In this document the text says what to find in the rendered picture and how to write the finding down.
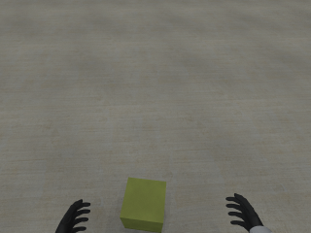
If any robot left hand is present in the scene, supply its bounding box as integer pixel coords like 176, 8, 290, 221
55, 199, 90, 233

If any carton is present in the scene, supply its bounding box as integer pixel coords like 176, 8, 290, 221
120, 177, 167, 233

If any robot right hand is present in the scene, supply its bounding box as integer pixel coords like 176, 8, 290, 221
225, 193, 263, 233

